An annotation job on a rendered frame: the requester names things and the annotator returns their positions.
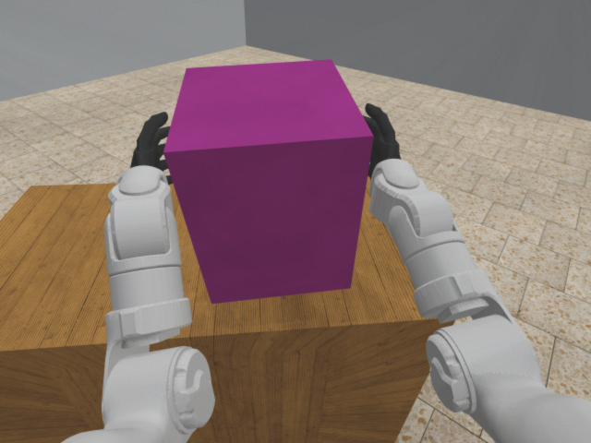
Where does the carton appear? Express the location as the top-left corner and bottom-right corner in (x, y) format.
(163, 59), (374, 304)

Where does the robot right upper arm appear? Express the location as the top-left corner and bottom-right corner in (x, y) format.
(426, 315), (591, 443)

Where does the robot left forearm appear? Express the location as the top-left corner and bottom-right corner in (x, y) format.
(102, 165), (192, 423)

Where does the robot left upper arm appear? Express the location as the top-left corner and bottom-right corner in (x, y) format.
(61, 346), (215, 443)

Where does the pedestal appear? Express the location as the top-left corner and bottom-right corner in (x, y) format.
(0, 176), (455, 443)

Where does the robot right forearm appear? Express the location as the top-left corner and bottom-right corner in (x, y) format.
(369, 159), (543, 382)

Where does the robot right hand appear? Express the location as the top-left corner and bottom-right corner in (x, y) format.
(363, 103), (401, 180)

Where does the robot left hand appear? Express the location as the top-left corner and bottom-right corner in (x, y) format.
(130, 112), (173, 185)

